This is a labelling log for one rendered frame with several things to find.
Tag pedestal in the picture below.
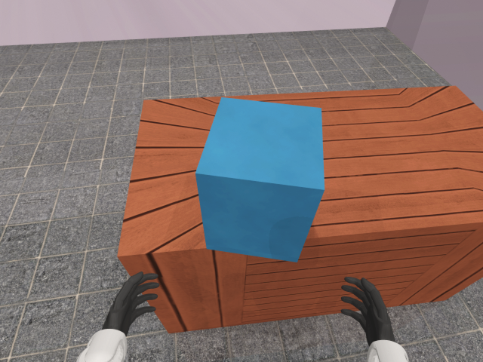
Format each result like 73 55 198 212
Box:
117 86 483 333

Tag robot left hand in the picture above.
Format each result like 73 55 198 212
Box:
102 271 159 336

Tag robot left forearm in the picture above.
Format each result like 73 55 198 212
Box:
76 329 128 362

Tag robot right hand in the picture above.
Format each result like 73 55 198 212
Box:
341 277 395 347

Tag robot right forearm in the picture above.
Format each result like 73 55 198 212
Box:
367 340 408 362

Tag carton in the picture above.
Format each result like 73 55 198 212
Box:
195 97 325 262

